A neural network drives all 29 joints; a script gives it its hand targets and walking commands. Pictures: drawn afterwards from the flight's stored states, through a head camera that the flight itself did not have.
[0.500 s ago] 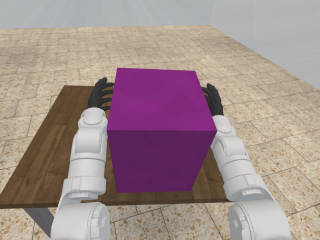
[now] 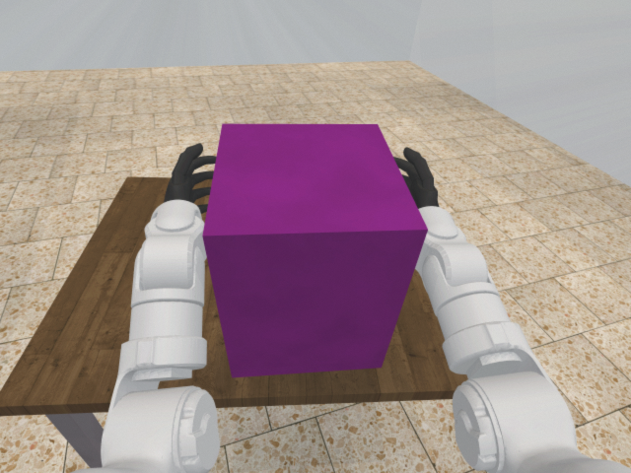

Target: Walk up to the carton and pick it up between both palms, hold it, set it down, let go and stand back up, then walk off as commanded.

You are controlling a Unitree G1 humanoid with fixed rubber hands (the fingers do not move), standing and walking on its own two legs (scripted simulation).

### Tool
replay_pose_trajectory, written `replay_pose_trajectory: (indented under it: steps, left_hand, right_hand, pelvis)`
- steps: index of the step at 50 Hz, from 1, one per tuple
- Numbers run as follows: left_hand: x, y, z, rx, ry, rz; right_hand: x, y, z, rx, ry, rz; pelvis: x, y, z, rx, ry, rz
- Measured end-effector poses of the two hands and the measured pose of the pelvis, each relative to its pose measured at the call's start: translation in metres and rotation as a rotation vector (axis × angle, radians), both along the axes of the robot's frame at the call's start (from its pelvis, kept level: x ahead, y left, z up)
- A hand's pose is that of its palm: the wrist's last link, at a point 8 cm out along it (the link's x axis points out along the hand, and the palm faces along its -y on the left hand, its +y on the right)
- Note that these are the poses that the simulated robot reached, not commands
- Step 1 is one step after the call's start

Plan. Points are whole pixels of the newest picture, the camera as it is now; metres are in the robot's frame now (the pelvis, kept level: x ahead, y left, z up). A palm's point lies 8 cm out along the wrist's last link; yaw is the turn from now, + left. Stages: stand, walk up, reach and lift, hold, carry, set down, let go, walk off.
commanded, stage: reach and lift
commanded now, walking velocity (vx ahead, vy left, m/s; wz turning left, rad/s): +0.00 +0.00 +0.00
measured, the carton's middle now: (304, 250) +0.36 +0.00 +0.15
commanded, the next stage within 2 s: hold in 0.72 s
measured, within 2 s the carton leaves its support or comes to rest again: neither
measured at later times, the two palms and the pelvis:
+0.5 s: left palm (179, 196) +0.38 +0.15 +0.22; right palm (420, 197) +0.38 -0.14 +0.22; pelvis +0.01 +0.00 +0.00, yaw +1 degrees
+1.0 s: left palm (176, 186) +0.37 +0.15 +0.24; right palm (427, 184) +0.37 -0.14 +0.24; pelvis +0.00 +0.00 +0.00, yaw +0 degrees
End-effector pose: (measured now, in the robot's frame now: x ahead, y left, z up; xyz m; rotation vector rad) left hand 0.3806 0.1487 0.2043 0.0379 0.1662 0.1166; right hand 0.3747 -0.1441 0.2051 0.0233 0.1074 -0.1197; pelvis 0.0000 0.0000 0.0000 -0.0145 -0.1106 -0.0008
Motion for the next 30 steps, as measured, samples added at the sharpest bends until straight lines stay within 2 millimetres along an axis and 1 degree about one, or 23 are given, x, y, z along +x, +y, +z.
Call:
replay_pose_trajectory:
  steps: [13,30]
  left_hand:
    - [0.003,-0.001,0.009,-0.006,-0.011,0.005]
    - [0.000,0.003,0.017,-0.007,-0.019,-0.002]
  right_hand:
    - [0.006,-0.001,0.012,-0.004,-0.008,0.009]
    - [0.005,0.003,0.018,0.002,-0.011,0.016]
  pelvis:
    - [0.007,-0.004,0.000,-0.001,-0.005,0.006]
    - [0.009,-0.001,0.000,-0.002,-0.010,0.009]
